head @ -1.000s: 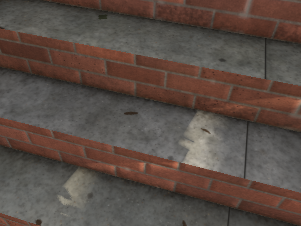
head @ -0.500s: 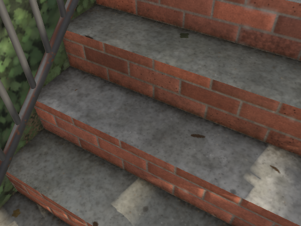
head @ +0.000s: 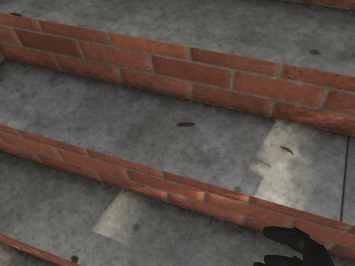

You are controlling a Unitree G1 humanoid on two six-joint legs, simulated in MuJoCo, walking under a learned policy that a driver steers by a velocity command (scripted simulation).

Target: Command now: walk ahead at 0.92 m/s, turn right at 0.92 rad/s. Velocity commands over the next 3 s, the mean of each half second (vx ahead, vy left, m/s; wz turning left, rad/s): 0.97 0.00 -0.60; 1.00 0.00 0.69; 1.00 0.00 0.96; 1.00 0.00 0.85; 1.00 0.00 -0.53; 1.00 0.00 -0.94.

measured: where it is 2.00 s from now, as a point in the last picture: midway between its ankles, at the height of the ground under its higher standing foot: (284, 185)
